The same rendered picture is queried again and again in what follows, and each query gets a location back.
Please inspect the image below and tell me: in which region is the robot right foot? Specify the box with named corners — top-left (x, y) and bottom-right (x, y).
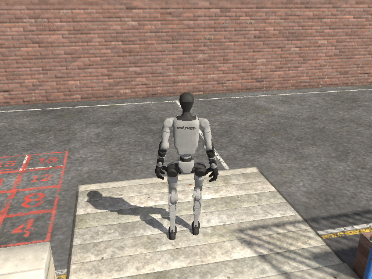
top-left (192, 221), bottom-right (200, 235)

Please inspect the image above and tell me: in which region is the right robot forearm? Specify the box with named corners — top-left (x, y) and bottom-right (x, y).
top-left (206, 142), bottom-right (217, 169)

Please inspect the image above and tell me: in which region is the right robot thigh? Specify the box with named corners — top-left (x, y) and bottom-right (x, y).
top-left (192, 162), bottom-right (206, 201)

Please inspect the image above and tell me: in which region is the robot left upper arm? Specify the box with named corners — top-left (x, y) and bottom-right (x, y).
top-left (160, 117), bottom-right (174, 150)

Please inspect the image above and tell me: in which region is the robot right upper arm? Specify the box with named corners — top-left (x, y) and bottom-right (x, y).
top-left (198, 118), bottom-right (212, 151)

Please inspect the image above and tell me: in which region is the left robot forearm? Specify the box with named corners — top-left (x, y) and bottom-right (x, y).
top-left (156, 142), bottom-right (167, 167)

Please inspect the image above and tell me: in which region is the left robot hand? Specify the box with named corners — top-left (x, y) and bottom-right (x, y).
top-left (155, 166), bottom-right (167, 180)

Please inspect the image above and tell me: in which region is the right robot hand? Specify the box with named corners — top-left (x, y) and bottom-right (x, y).
top-left (205, 167), bottom-right (219, 182)

